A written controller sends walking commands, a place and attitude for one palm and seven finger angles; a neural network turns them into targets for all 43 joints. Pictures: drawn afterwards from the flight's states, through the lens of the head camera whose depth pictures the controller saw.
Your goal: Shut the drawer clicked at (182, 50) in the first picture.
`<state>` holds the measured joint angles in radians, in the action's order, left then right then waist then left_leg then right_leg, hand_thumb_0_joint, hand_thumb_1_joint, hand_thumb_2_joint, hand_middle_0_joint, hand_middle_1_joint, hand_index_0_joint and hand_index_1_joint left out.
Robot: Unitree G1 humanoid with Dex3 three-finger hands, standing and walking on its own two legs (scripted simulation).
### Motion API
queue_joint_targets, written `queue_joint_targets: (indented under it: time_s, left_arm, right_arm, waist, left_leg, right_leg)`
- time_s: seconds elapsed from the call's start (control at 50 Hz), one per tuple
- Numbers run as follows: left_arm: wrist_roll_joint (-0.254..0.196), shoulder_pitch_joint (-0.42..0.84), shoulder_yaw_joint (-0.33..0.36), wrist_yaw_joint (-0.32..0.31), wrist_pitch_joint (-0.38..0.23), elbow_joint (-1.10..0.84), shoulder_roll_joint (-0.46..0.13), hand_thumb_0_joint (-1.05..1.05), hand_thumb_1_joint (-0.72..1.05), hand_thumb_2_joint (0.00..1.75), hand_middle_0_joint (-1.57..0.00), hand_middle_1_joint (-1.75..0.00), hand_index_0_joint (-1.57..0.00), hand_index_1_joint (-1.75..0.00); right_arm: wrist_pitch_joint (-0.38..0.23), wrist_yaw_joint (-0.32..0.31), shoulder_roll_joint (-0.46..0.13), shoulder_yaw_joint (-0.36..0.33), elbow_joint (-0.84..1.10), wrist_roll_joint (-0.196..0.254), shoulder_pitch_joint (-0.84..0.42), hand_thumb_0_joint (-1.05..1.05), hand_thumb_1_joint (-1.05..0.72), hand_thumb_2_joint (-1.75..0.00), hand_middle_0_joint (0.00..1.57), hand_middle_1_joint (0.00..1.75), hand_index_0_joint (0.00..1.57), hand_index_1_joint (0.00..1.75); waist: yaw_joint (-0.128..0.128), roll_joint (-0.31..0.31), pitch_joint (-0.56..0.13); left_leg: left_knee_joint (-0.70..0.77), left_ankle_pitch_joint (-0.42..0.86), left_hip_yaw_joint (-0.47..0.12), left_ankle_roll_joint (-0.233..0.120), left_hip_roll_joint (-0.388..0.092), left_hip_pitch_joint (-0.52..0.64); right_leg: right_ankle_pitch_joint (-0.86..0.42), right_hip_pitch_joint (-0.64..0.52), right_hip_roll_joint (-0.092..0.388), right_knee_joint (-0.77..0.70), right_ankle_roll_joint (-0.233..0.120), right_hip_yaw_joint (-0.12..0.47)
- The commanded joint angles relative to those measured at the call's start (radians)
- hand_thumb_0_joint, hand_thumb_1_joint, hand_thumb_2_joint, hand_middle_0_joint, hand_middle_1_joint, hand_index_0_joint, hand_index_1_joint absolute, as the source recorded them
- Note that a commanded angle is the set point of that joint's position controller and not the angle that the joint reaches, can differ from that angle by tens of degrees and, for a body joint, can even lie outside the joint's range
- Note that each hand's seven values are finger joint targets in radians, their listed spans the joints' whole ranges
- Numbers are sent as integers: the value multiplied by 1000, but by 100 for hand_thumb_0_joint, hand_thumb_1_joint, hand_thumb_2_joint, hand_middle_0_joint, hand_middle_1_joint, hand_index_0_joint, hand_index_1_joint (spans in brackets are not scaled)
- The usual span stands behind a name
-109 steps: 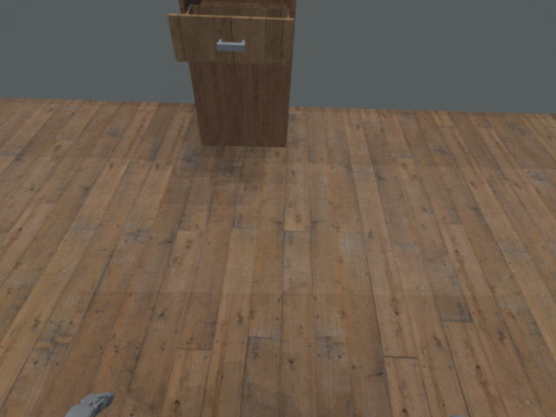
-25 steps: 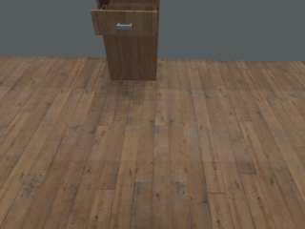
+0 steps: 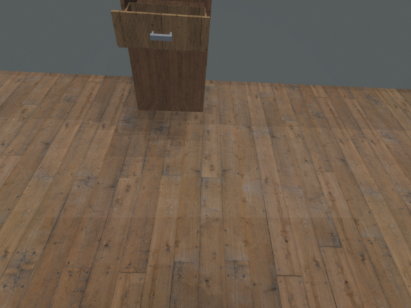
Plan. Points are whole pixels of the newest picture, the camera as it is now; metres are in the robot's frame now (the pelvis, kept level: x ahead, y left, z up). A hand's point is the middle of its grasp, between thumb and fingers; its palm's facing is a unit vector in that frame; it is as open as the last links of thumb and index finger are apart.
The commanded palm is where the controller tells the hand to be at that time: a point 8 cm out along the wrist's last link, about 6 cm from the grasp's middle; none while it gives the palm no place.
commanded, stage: walk to a spot facing it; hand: left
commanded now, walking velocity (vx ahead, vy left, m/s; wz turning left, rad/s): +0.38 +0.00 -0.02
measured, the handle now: (161, 35) +1.26 +0.23 -0.05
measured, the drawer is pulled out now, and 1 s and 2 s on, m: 0.30 0.30 0.30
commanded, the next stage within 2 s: take the last steps up to it in 1.34 s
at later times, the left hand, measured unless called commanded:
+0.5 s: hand (152, 251) +0.28 +0.13 -0.16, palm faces +0.08 -0.97 -0.23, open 7.1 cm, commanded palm none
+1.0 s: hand (145, 210) +0.40 +0.17 -0.18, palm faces +0.15 -0.98 -0.16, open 7.4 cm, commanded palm none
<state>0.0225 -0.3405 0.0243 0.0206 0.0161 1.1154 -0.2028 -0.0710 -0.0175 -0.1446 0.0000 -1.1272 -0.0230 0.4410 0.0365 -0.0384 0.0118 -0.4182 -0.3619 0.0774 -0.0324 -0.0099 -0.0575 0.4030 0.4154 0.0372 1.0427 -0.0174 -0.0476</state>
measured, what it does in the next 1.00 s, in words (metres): walks ahead: right foot, then left foot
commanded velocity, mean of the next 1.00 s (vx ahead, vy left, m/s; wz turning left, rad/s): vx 0.38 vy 0.00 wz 0.02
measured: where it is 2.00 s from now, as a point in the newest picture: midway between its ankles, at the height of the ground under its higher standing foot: (204, 201)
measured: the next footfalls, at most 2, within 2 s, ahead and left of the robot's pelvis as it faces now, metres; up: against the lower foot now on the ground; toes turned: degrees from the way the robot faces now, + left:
right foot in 0.26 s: +0.28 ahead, -0.13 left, +0.00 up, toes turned -8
left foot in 0.78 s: +0.48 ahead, +0.10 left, +0.00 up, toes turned +14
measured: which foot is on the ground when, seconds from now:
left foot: down 0.00-0.26, up 0.28-0.76, down 0.78-1.00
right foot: up 0.00-0.24, down 0.26-0.78, up 0.80-1.00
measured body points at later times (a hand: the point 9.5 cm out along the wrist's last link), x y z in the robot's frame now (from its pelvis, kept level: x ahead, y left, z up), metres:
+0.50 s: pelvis +0.22 -0.06 +0.00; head +0.23 -0.07 +0.45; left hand +0.28 +0.18 -0.15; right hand +0.24 -0.30 -0.16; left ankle +0.22 +0.09 -0.65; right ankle +0.24 -0.13 -0.74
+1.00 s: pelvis +0.44 +0.00 +0.00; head +0.44 +0.01 +0.45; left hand +0.40 +0.22 -0.16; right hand +0.50 -0.24 -0.14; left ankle +0.44 +0.09 -0.74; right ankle +0.47 -0.14 -0.65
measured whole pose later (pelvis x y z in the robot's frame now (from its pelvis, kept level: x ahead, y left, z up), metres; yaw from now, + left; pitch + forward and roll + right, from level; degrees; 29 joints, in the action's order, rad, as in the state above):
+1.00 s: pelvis +0.44 +0.00 +0.00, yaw +4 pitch -3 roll +1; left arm 0.02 -0.35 0.06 0.01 -0.01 1.09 -0.17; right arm -0.08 -0.02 -0.17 -0.05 -1.05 -0.02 0.25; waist -0.03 -0.04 0.04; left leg -0.43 -0.23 0.18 -0.05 -0.02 -0.15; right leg 0.27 0.53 0.13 1.17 0.00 -0.05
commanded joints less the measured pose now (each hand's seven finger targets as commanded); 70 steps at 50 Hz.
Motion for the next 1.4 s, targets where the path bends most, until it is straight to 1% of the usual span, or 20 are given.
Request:
queue_joint_targets:
  time_s: [0.0,0.14,0.22,0.24,0.26,0.34,0.42,0.66,0.72,0.74,0.76,0.78,0.82,0.92,1.14,1.2,1.22,1.24,1.26,1.38]
  left_arm:
    - [0,162,24,9,-49,-134,-37,0,90,90,-20,-30,-20,-30]
    - [-9,290,17,13,-55,-182,7,0,90,90,-20,-30,-20,-30]
    - [5,-71,55,-5,-76,-78,-84,0,90,90,-20,-30,-20,-30]
    - [15,-206,83,-20,-90,-47,-185,0,90,90,-20,-30,-20,-30]
    - [1,-249,99,-28,-87,-30,-268,0,90,90,-20,-30,-20,-30]
    - [-6,37,48,-34,-90,-83,-86,0,90,90,-20,-30,-20,-30]
    - [1,31,30,-35,-106,-66,-35,0,90,90,-20,-30,-20,-30]
    - [3,-139,32,-38,-108,-15,-96,0,90,90,-20,-30,-20,-30]
    - [1,-122,38,-37,-105,-12,-112,0,90,90,-20,-30,-20,-30]
    - [-5,-110,36,-37,-105,-18,-103,0,90,90,-20,-30,-20,-30]
    - [-17,-145,31,-27,-105,-41,-54,0,90,90,-20,-30,-20,-30]
    - [-15,-101,23,-20,-111,-75,-45,0,90,90,-20,-30,-20,-30]
    - [-10,2,36,-25,-100,-87,-50,0,90,90,-20,-30,-20,-30]
    - [9,-88,41,-10,-43,-43,33,0,90,90,-20,-30,-20,-30]
    - [2,162,49,9,-40,-158,-9,0,90,90,-20,-30,-20,-30]
    - [7,40,61,6,-54,-123,-46,0,90,90,-20,-30,-20,-30]
    - [13,-98,72,1,-69,-78,-93,0,90,90,-20,-30,-20,-30]
    - [20,-210,101,-13,-86,-47,-214,0,90,90,-20,-30,-20,-30]
    - [-3,-267,100,-21,-83,-40,-265,0,90,90,-20,-30,-20,-30]
    - [0,37,36,-36,-96,-109,-67,0,90,90,-20,-30,-20,-30]
  right_arm:
    - [-25,-24,-142,-33,-17,10,123,0,-90,-90,20,30,20,30]
    - [-24,-27,-123,-35,-61,5,165,0,-90,-90,20,30,20,30]
    - [-19,-20,-146,-48,-52,14,116,0,-90,-90,20,30,20,30]
    - [-20,-5,-101,-42,-35,24,143,0,-90,-90,20,30,20,30]
    - [-19,-7,-56,-39,-8,27,174,0,-90,-90,20,30,20,30]
    - [9,7,-26,-50,24,7,-13,0,-90,-90,20,30,20,30]
    - [48,15,2,-51,18,-3,34,0,-90,-90,20,30,20,30]
    - [27,55,-46,-45,189,1,-374,0,-90,-90,20,30,20,30]
    - [14,41,-83,-55,149,-4,-231,0,-90,-90,20,30,20,30]
    - [7,31,-127,-70,103,-10,-75,0,-90,-90,20,30,20,30]
    - [1,19,-252,-98,75,-21,61,0,-90,-90,20,30,20,30]
    - [6,9,-302,-107,56,-2,138,0,-90,-90,20,30,20,30]
    - [5,0,-239,-92,71,9,20,0,-90,-90,20,30,20,30]
    - [-18,-4,-89,-58,95,5,-128,0,-90,-90,20,30,20,30]
    - [-8,5,-165,-78,50,-3,-51,0,-90,-90,20,30,20,30]
    - [5,7,-173,-78,47,-5,-65,0,-90,-90,20,30,20,30]
    - [4,11,-153,-71,45,-1,-60,0,-90,-90,20,30,20,30]
    - [0,20,-79,-58,65,10,-7,0,-90,-90,20,30,20,30]
    - [2,19,-88,-52,100,12,-53,0,-90,-90,20,30,20,30]
    - [50,25,-45,-59,65,2,-70,0,-90,-90,20,30,20,30]
  waist:
    - [2,148,125]
    - [8,184,140]
    - [-161,121,-56]
    - [-208,-66,-174]
    - [-168,-209,-273]
    - [-56,28,75]
    - [9,-27,72]
    - [-84,-34,110]
    - [-5,-19,26]
    - [64,28,-65]
    - [100,254,-205]
    - [110,319,-234]
    - [65,137,-83]
    - [-62,135,73]
    - [-23,131,144]
    - [-86,77,84]
    - [-145,-12,8]
    - [-165,-302,-104]
    - [-168,-304,-160]
    - [-17,-61,33]
  left_leg:
    - [220,489,-200,-132,-253,125]
    - [206,733,-60,-106,-215,58]
    - [-250,814,-16,-41,-190,-81]
    - [-581,411,21,-7,-97,-314]
    - [-939,-174,-31,11,14,-472]
    - [-942,45,-110,-9,-147,-491]
    - [-802,117,-70,27,-150,-452]
    - [-270,157,40,21,-104,-499]
    - [-149,121,93,-23,-25,-239]
    - [-82,195,49,-53,-46,20]
    - [-18,233,-298,-145,-298,290]
    - [84,396,-535,-227,-453,389]
    - [124,345,-405,-209,-427,178]
    - [237,239,-84,-109,-277,-181]
    - [238,149,-23,-126,-300,-101]
    - [31,217,19,-84,-255,-138]
    - [-201,256,78,-46,-186,-199]
    - [-556,-18,137,2,-68,-444]
    - [-777,-229,19,2,-23,-544]
    - [-794,96,-68,23,-126,-472]
  right_leg:
    - [-108,314,64,41,19,-1]
    - [-217,85,-4,-353,-14,-121]
    - [-289,-436,-26,-484,-69,-83]
    - [-205,-675,215,-539,-148,196]
    - [-184,-705,463,-702,-240,631]
    - [-45,-161,336,-833,-157,313]
    - [-214,-69,248,-862,-120,84]
    - [-545,-390,256,-803,-120,10]
    - [-792,-380,221,-569,-98,-58]
    - [-756,-259,180,-348,-63,-100]
    - [-354,-5,48,-37,-3,-158]
    - [141,194,-28,216,6,-72]
    - [60,258,61,318,-7,10]
    - [-149,124,113,161,24,24]
    - [-216,63,93,-361,23,-50]
    - [-203,-177,27,-483,4,-98]
    - [-176,-363,42,-539,-16,-55]
    - [-132,-585,316,-659,-101,322]
    - [-174,-605,439,-793,-155,537]
    - [-339,-180,301,-836,-75,34]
